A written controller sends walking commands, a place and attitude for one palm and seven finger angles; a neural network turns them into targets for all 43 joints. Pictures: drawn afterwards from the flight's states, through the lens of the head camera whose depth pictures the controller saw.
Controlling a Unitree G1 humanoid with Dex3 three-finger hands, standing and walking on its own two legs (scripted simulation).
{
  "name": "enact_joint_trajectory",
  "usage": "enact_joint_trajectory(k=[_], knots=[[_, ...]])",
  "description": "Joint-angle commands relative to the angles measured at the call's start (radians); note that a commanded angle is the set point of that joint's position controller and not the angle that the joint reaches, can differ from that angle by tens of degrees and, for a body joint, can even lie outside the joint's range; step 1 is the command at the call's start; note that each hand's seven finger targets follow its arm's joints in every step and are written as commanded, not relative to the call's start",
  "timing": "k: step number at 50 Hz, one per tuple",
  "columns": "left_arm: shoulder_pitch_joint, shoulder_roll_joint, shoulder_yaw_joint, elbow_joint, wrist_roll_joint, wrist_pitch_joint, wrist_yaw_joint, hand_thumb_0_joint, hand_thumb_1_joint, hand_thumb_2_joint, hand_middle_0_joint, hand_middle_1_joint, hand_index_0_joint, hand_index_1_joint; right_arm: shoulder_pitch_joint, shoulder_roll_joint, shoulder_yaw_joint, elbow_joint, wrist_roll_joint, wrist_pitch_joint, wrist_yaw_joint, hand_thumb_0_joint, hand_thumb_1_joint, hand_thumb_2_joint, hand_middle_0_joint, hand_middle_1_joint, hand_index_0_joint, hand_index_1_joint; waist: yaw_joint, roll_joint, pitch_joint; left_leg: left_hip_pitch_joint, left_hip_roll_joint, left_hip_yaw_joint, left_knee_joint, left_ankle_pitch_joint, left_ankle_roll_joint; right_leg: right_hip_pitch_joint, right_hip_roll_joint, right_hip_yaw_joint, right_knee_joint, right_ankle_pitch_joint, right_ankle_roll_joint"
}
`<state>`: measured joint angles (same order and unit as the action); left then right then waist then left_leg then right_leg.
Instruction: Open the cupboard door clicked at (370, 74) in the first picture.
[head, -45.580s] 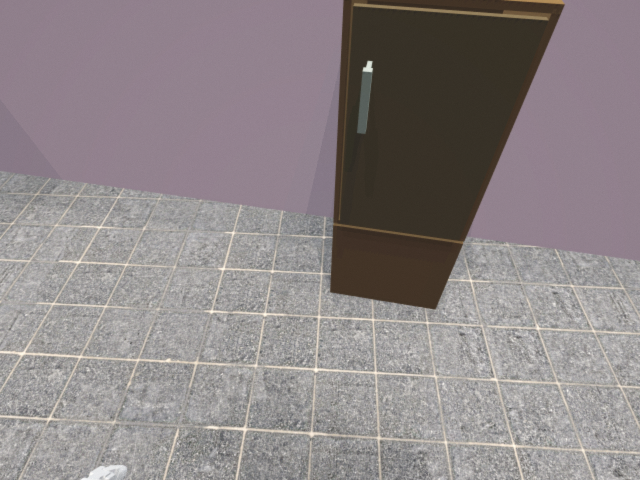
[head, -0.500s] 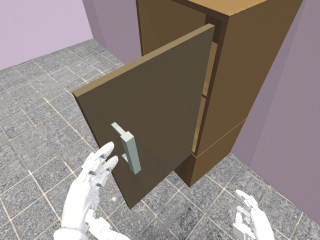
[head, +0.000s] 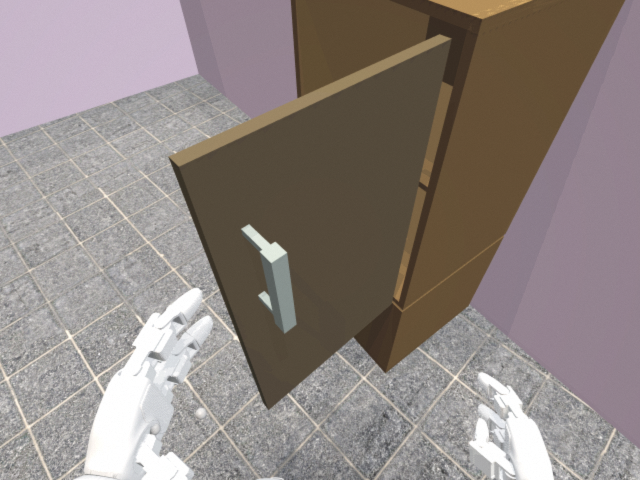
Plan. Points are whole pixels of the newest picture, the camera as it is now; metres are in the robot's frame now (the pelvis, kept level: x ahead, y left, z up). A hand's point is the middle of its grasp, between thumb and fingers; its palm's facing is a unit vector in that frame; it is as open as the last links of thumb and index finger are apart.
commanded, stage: draw the hand back to the body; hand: left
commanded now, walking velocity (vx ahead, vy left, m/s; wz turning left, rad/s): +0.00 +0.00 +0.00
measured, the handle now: (269, 281) +0.31 +0.09 +0.12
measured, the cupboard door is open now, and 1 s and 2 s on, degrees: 95 95 95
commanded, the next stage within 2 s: step back with the hand held close in 1.54 s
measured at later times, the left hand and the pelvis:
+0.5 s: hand (126, 379) +0.18 +0.19 +0.15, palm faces +0.04 -0.99 -0.13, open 16.1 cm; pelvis +0.01 +0.02 +0.02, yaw +0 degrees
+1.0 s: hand (45, 309) +0.22 +0.26 +0.19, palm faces +0.39 -0.83 -0.39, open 11.0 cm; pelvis +0.03 +0.02 +0.06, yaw -1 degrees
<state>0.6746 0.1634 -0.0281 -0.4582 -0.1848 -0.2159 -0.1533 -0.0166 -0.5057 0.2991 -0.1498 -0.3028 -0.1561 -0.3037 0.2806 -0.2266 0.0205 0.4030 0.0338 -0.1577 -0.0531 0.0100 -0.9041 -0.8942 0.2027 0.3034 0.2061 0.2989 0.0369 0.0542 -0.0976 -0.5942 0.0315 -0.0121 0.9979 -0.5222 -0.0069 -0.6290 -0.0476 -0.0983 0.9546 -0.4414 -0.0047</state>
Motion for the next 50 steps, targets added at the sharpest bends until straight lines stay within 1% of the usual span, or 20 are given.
enact_joint_trajectory(k=[1, 2, 6, 7, 9, 14, 16, 18, 20, 22, 23, 24, 25, 27, 28, 36, 40, 46, 48, 50], knots=[[-0.055, 0.127, 0.109, -0.257, -0.003, -0.04, 0.029, 0.0, -0.5, 0.3, -0.15, -0.3, -0.15, -0.3, -0.08, -0.089, -0.042, -0.172, 0.004, -0.059, -0.013, 0.0, -0.9, -0.9, 0.2, 0.3, 0.2, 0.3, -0.006, -0.038, -0.09, -0.015, -0.046, -0.013, -0.19, 0.164, 0.019, 0.152, 0.043, 0.051, -0.183, 0.076, -0.013], [-0.053, 0.103, 0.093, -0.275, -0.01, -0.033, 0.03, 0.0, -0.5, 0.3, -0.15, -0.3, -0.15, -0.3, -0.088, -0.085, -0.038, -0.178, 0.005, -0.063, -0.013, 0.0, -0.9, -0.9, 0.2, 0.3, 0.2, 0.3, -0.006, -0.021, -0.092, -0.003, -0.048, -0.013, -0.198, 0.171, 0.019, 0.159, 0.042, 0.047, -0.183, 0.094, -0.012], [-0.009, 0.117, 0.148, -0.249, -0.042, 0.012, 0.016, 0.0, -0.5, 0.3, -0.15, -0.3, -0.15, -0.3, -0.099, -0.083, -0.033, -0.16, 0.012, -0.067, -0.016, 0.0, -0.9, -0.9, 0.2, 0.3, 0.2, 0.3, 0.008, -0.045, -0.093, 0.014, -0.044, -0.014, -0.221, 0.211, 0.018, 0.203, 0.049, 0.033, -0.2, 0.153, -0.011], [-0.025, 0.109, 0.137, -0.248, -0.048, 0.02, 0.009, 0.0, -0.5, 0.3, -0.15, -0.3, -0.15, -0.3, -0.103, -0.086, -0.031, -0.157, 0.016, -0.069, -0.015, 0.0, -0.9, -0.9, 0.2, 0.3, 0.2, 0.3, -0.003, -0.043, -0.063, 0.018, -0.043, -0.014, -0.229, 0.207, 0.017, 0.192, 0.049, 0.029, -0.208, 0.157, -0.008], [-0.036, 0.105, 0.13, -0.269, -0.056, 0.037, -0.005, 0.0, -0.5, 0.3, -0.15, -0.3, -0.15, -0.3, -0.101, -0.09, -0.026, -0.154, 0.017, -0.079, -0.015, 0.0, -0.9, -0.9, 0.2, 0.3, 0.2, 0.3, -0.004, -0.024, -0.055, 0.037, -0.042, -0.019, -0.247, 0.209, 0.016, 0.19, 0.052, 0.016, -0.211, 0.161, -0.008], [-0.065, 0.144, 0.185, -0.267, -0.068, 0.071, -0.017, 0.0, -0.5, 0.3, -0.15, -0.3, -0.15, -0.3, -0.108, -0.098, -0.024, -0.133, 0.016, -0.097, -0.02, 0.0, -0.9, -0.9, 0.2, 0.3, 0.2, 0.3, -0.003, -0.054, -0.034, 0.06, -0.039, -0.028, -0.277, 0.19, 0.017, 0.205, 0.054, 0.013, -0.245, 0.131, -0.006], [-0.082, 0.17, 0.218, -0.268, -0.07, 0.081, -0.019, 0.0, -0.5, 0.3, -0.15, -0.3, -0.15, -0.3, -0.113, -0.101, -0.021, -0.125, 0.017, -0.1, -0.023, 0.0, -0.9, -0.9, 0.2, 0.3, 0.2, 0.3, 0.006, -0.029, -0.032, 0.073, -0.039, -0.028, -0.287, 0.199, 0.016, 0.221, 0.054, 0.013, -0.254, 0.134, -0.01], [-0.11, 0.161, 0.216, -0.284, -0.078, 0.087, -0.025, 0.0, -0.5, 0.3, -0.15, -0.3, -0.15, -0.3, -0.11, -0.1, -0.017, -0.121, 0.02, -0.109, -0.026, 0.0, -0.9, -0.9, 0.2, 0.3, 0.2, 0.3, 0.001, -0.01, -0.032, 0.1, -0.038, -0.03, -0.302, 0.204, 0.013, 0.221, 0.056, 0.004, -0.26, 0.144, -0.008], [-0.133, 0.166, 0.224, -0.286, -0.087, 0.095, -0.033, 0.0, -0.43, 0.33, -0.153, -0.3, -0.153, -0.3, -0.112, -0.102, -0.011, -0.112, 0.021, -0.118, -0.026, 0.0, -0.9, -0.9, 0.2, 0.3, 0.2, 0.3, 0.001, 0.015, -0.024, 0.117, -0.037, -0.034, -0.317, 0.214, 0.009, 0.233, 0.057, -0.001, -0.269, 0.159, -0.009], [-0.139, 0.175, 0.244, -0.266, -0.096, 0.11, -0.043, 0.0, -0.36, 0.36, -0.155, -0.3, -0.155, -0.3, -0.119, -0.105, -0.011, -0.102, 0.022, -0.127, -0.029, 0.0, -0.9, -0.9, 0.2, 0.3, 0.2, 0.3, 0.003, -0.02, -0.028, 0.127, -0.036, -0.036, -0.326, 0.22, 0.012, 0.25, 0.057, 0.002, -0.288, 0.165, -0.007], [-0.147, 0.182, 0.253, -0.27, -0.1, 0.116, -0.048, 0.0, -0.325, 0.375, -0.156, -0.3, -0.156, -0.3, -0.123, -0.106, -0.01, -0.098, 0.023, -0.131, -0.029, 0.0, -0.9, -0.9, 0.2, 0.3, 0.2, 0.3, 0.005, -0.008, -0.025, 0.135, -0.035, -0.037, -0.335, 0.227, 0.01, 0.259, 0.058, 0.0, -0.293, 0.172, -0.008], [-0.195, 0.346, 0.299, -0.369, 0.067, 0.105, 0.106, 0.0, -0.29, 0.39, -0.158, -0.3, -0.158, -0.3, -0.107, -0.097, -0.019, -0.113, 0.0, -0.12, -0.055, 0.0, -0.9, -0.9, 0.2, 0.3, 0.2, 0.3, 0.042, -0.009, -0.032, 0.12, -0.026, -0.015, -0.381, 0.227, 0.012, 0.323, 0.043, 0.052, -0.331, 0.179, -0.02], [-0.098, 0.245, 0.264, -0.312, 0.08, 0.126, 0.168, 0.0, -0.255, 0.405, -0.159, -0.3, -0.159, -0.3, -0.101, -0.075, -0.011, -0.101, -0.011, -0.114, -0.062, 0.0, -0.9, -0.9, 0.2, 0.3, 0.2, 0.3, 0.025, -0.01, 0.013, 0.127, -0.031, -0.009, -0.394, 0.225, 0.007, 0.318, 0.038, 0.041, -0.349, 0.173, -0.021], [-0.086, 0.209, 0.232, -0.27, 0.113, 0.14, 0.224, 0.0, -0.185, 0.435, -0.161, -0.3, -0.161, -0.3, -0.101, -0.076, -0.006, -0.074, -0.015, -0.099, -0.056, 0.0, -0.9, -0.9, 0.2, 0.3, 0.2, 0.3, 0.016, 0.007, 0.053, 0.157, -0.024, -0.005, -0.415, 0.257, 0.005, 0.342, 0.032, 0.033, -0.372, 0.197, -0.019], [-0.086, 0.211, 0.233, -0.283, 0.123, 0.136, 0.237, 0.0, -0.15, 0.45, -0.162, -0.3, -0.162, -0.3, -0.106, -0.081, -0.009, -0.069, -0.017, -0.092, -0.053, 0.0, -0.9, -0.9, 0.2, 0.3, 0.2, 0.3, 0.018, 0.001, 0.035, 0.183, -0.02, -0.01, -0.43, 0.292, 0.005, 0.362, 0.034, 0.027, -0.375, 0.222, -0.018], [-0.146, 0.267, 0.293, -0.261, 0.155, 0.108, 0.291, 0.0, 0.13, 0.57, -0.173, -0.3, -0.173, -0.3, -0.152, -0.091, -0.013, -0.016, -0.03, -0.081, -0.052, 0.0, -0.9, -0.9, 0.2, 0.3, 0.2, 0.3, 0.024, -0.001, 0.042, 0.303, -0.013, -0.002, -0.535, 0.373, 0.009, 0.478, 0.03, 0.028, -0.461, 0.282, -0.019], [-0.184, 0.273, 0.325, -0.257, 0.154, 0.097, 0.297, 0.0, 0.27, 0.63, -0.178, -0.3, -0.178, -0.3, -0.162, -0.089, -0.014, 0.007, -0.033, -0.078, -0.049, 0.0, -0.9, -0.9, 0.2, 0.3, 0.2, 0.3, 0.026, 0.013, 0.043, 0.349, -0.012, -0.001, -0.572, 0.417, 0.006, 0.511, 0.029, 0.027, -0.488, 0.311, -0.017], [-0.212, 0.293, 0.381, -0.193, 0.149, 0.096, 0.298, 0.0, 0.48, 0.72, -0.185, -0.3, -0.185, -0.3, -0.184, -0.092, -0.023, 0.039, -0.036, -0.061, -0.045, 0.0, -0.9, -0.9, 0.2, 0.3, 0.2, 0.3, 0.034, -0.013, 0.053, 0.391, -0.01, 0.011, -0.6, 0.492, 0.007, 0.56, 0.031, 0.033, -0.527, 0.381, -0.015], [-0.223, 0.302, 0.401, -0.213, 0.147, 0.091, 0.298, 0.0, 0.55, 0.75, -0.187, -0.3, -0.187, -0.3, -0.184, -0.092, -0.026, 0.041, -0.038, -0.057, -0.041, 0.0, -0.9, -0.9, 0.2, 0.3, 0.2, 0.3, 0.037, 0.02, 0.026, 0.416, -0.01, 0.014, -0.606, 0.537, 0.005, 0.579, 0.031, 0.036, -0.528, 0.41, -0.014], [-0.227, 0.31, 0.418, -0.201, 0.144, 0.091, 0.297, 0.0, 0.62, 0.78, -0.19, -0.3, -0.19, -0.3, -0.184, -0.091, -0.028, 0.049, -0.038, -0.051, -0.037, 0.0, -0.9, -0.9, 0.2, 0.3, 0.2, 0.3, 0.037, 0.007, 0.029, 0.43, -0.008, 0.015, -0.607, 0.578, 0.003, 0.581, 0.033, 0.034, -0.533, 0.436, -0.012]])
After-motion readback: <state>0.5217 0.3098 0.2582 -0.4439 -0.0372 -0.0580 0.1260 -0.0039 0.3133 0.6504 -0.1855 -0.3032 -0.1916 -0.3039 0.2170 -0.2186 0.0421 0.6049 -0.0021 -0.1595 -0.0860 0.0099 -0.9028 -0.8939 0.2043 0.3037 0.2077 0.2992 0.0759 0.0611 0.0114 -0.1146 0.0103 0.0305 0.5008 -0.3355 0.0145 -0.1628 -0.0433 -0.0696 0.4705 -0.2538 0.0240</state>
